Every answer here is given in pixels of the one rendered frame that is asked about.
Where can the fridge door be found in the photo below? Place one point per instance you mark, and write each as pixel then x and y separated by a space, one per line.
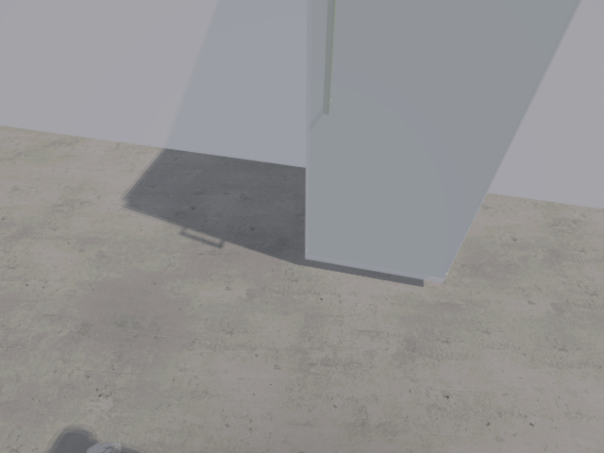
pixel 426 96

